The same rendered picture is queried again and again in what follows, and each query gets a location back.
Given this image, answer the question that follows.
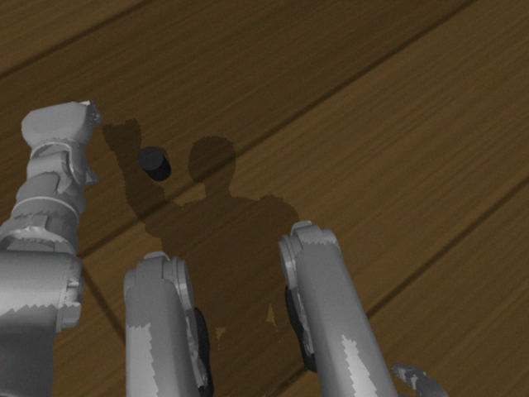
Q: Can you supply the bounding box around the left robot hand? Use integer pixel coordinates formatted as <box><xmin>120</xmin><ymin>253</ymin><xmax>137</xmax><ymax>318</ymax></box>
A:
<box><xmin>21</xmin><ymin>100</ymin><xmax>103</xmax><ymax>185</ymax></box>

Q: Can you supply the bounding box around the right robot hand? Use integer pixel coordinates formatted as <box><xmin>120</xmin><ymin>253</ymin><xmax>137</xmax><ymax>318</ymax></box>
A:
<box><xmin>391</xmin><ymin>362</ymin><xmax>450</xmax><ymax>397</ymax></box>

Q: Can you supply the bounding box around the can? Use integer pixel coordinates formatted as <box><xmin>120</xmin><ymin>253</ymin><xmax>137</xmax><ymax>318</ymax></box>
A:
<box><xmin>137</xmin><ymin>146</ymin><xmax>171</xmax><ymax>181</ymax></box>

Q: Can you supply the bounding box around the left robot foot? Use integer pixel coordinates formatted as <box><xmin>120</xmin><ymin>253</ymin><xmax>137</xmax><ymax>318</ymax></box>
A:
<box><xmin>194</xmin><ymin>307</ymin><xmax>214</xmax><ymax>397</ymax></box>

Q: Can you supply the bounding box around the right robot foot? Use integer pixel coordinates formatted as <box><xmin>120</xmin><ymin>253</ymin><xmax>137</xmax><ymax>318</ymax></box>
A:
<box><xmin>285</xmin><ymin>286</ymin><xmax>317</xmax><ymax>373</ymax></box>

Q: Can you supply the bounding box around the left robot arm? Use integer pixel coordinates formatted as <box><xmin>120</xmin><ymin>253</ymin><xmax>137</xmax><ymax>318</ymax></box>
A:
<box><xmin>0</xmin><ymin>139</ymin><xmax>87</xmax><ymax>397</ymax></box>

